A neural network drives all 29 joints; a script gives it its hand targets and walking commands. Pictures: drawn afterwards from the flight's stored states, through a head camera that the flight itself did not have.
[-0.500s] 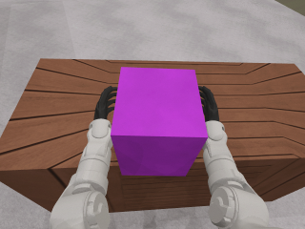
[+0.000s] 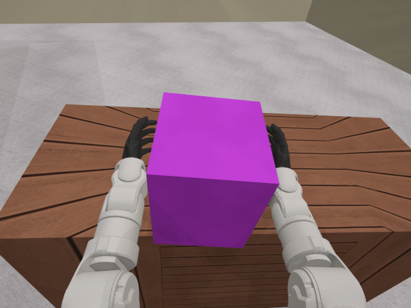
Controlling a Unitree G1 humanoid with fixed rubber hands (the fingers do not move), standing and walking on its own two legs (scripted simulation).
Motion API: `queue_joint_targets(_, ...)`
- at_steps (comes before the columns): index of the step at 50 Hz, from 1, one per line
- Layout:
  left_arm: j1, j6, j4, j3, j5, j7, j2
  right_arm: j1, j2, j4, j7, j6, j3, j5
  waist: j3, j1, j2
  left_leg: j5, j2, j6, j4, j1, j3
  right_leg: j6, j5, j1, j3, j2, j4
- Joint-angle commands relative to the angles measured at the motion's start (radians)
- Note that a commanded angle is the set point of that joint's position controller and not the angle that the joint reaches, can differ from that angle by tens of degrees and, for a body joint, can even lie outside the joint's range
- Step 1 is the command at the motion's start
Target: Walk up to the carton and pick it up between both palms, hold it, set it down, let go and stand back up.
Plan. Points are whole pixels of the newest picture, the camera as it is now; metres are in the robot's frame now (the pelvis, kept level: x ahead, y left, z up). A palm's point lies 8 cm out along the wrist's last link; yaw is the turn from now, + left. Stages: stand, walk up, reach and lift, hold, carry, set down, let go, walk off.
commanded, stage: reach and lift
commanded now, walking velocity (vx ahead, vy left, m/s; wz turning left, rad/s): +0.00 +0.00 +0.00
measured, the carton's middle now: (205, 174) +0.38 -0.02 +0.08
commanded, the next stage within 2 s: hold in 1.70 s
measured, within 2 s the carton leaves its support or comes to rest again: neither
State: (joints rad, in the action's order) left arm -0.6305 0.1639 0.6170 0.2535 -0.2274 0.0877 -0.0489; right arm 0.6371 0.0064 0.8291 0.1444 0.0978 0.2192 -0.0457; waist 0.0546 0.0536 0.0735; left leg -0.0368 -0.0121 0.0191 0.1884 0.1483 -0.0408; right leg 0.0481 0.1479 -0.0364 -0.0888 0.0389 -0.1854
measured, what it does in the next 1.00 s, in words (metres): stands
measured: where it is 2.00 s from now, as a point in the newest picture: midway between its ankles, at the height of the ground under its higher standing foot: outside the picture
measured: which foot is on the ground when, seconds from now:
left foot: down 0.00-1.00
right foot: down 0.00-1.00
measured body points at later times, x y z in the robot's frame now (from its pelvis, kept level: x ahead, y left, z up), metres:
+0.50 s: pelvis -0.01 +0.01 +0.00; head -0.02 +0.05 +0.45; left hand +0.39 +0.15 +0.16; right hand +0.37 -0.15 +0.16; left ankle +0.04 +0.13 -0.75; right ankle -0.03 -0.08 -0.75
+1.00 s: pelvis -0.01 +0.03 +0.00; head -0.04 +0.07 +0.44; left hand +0.37 +0.16 +0.20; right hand +0.36 -0.13 +0.19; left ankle +0.04 +0.13 -0.75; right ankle -0.03 -0.08 -0.75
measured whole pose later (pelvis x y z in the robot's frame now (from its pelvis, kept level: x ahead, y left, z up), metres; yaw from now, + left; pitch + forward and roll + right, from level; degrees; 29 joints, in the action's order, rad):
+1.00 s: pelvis -0.01 +0.03 +0.00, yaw -1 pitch -6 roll -1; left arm -0.65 0.78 0.06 0.19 -0.27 0.03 -0.02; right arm 0.65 -0.04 0.39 0.21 -0.39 0.08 0.18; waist -0.04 0.09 0.09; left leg -0.09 0.01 -0.01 0.29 0.09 -0.02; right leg 0.02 0.15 0.05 -0.07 0.02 -0.21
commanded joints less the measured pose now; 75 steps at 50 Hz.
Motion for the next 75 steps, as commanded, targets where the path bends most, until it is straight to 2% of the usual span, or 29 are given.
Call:
queue_joint_targets(1, -0.661, 0.028, -0.249, -0.326, 0.028, -0.167, -0.464, 0.675, 0.439, -0.243, -0.081, -0.043, -0.326, 0.022, 0.358, -0.002, -0.044, 0.085, 0.027, -0.066, 0.023, -0.195, 0.008, -0.116, -0.369, 0.130, 0.027, -0.028, -0.021)
queue_joint_targets(6, -0.641, 0.107, -0.307, -0.327, 0.026, -0.185, -0.431, 0.677, 0.400, -0.299, -0.072, -0.089, -0.321, 0.044, 0.318, 0.005, -0.066, 0.031, 0.034, -0.063, 0.024, -0.180, 0.023, -0.117, -0.308, 0.129, 0.021, -0.030, -0.020)
queue_joint_targets(10, -0.638, 0.152, -0.365, -0.353, 0.040, -0.187, -0.425, 0.681, 0.388, -0.350, -0.063, -0.115, -0.330, 0.062, 0.329, 0.015, -0.083, 0.032, 0.037, -0.060, 0.033, -0.188, 0.027, -0.114, -0.312, 0.132, 0.019, -0.028, -0.026)
queue_joint_targets(22, -0.600, 0.296, -0.557, -0.451, 0.092, -0.186, -0.424, 0.682, 0.394, -0.556, -0.014, -0.225, -0.434, 0.145, 0.398, 0.026, -0.099, 0.141, 0.040, -0.053, 0.081, -0.234, 0.015, -0.112, -0.406, 0.144, 0.017, -0.020, -0.047)
queue_joint_targets(37, -0.575, 0.484, -0.719, -0.494, 0.106, -0.199, -0.423, 0.679, 0.363, -0.706, 0.043, -0.394, -0.503, 0.265, 0.347, 0.039, -0.094, 0.223, 0.036, -0.016, 0.111, -0.327, 0.023, -0.104, -0.332, 0.075, 0.007, -0.007, -0.006)
queue_joint_targets(45, -0.650, 0.540, -0.720, -0.487, 0.098, -0.185, -0.426, 0.750, 0.309, -0.676, 0.029, -0.439, -0.431, 0.270, 0.290, 0.058, -0.121, 0.079, 0.022, 0.005, 0.091, -0.325, 0.034, -0.084, -0.131, -0.013, -0.018, 0.003, 0.020)
queue_joint_targets(49, -0.668, 0.550, -0.697, -0.468, 0.093, -0.176, -0.429, 0.781, 0.291, -0.654, 0.018, -0.448, -0.405, 0.263, 0.306, 0.056, -0.121, 0.055, 0.017, 0.007, 0.090, -0.332, 0.037, -0.079, -0.095, -0.032, -0.022, 0.006, 0.023)
queue_joint_targets(61, -0.704, 0.557, -0.701, -0.445, 0.085, -0.172, -0.432, 0.825, 0.285, -0.647, 0.007, -0.462, -0.412, 0.278, 0.394, 0.048, -0.105, 0.156, 0.022, 0.004, 0.115, -0.373, 0.038, -0.083, -0.180, -0.007, -0.017, 0.013, 0.012)
queue_joint_targets(75, -0.724, 0.584, -0.705, -0.440, 0.090, -0.194, -0.421, 0.840, 0.295, -0.649, 0.036, -0.496, -0.432, 0.318, 0.364, 0.052, -0.093, 0.184, 0.036, -0.005, 0.118, -0.352, 0.037, -0.096, -0.246, 0.023, -0.006, 0.005, 0.005)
